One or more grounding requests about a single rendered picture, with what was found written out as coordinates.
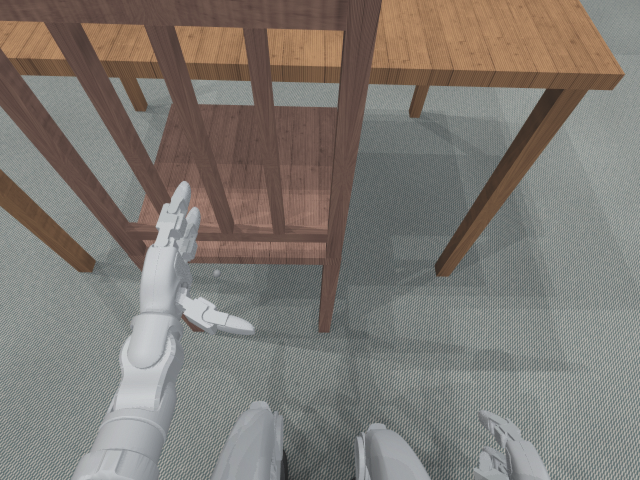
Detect left robot hand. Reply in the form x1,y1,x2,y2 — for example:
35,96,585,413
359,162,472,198
139,181,255,335

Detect robot right shin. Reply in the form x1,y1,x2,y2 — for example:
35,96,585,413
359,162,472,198
365,423,386,435

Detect robot left forearm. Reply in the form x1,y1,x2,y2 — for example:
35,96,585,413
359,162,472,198
71,312,184,480

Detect right robot hand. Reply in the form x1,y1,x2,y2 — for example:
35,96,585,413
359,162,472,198
473,410,551,480

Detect robot left thigh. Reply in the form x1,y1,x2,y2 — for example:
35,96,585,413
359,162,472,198
210,409,284,480

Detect chair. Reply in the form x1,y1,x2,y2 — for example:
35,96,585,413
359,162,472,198
0,0,382,333

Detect table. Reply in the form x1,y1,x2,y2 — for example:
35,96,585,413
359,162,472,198
0,0,625,277

